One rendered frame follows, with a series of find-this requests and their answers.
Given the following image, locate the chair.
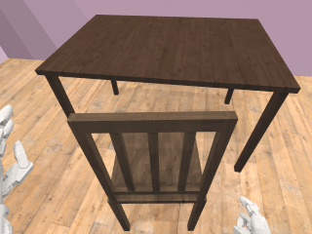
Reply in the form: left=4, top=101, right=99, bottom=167
left=66, top=110, right=238, bottom=231

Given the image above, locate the right robot hand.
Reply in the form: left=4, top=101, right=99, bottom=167
left=233, top=195, right=271, bottom=234

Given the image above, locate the robot left forearm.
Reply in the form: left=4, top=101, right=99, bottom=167
left=0, top=204, right=14, bottom=234

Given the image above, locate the table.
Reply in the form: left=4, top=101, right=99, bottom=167
left=35, top=15, right=301, bottom=173

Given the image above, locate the left robot hand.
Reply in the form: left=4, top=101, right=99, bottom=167
left=0, top=104, right=33, bottom=205

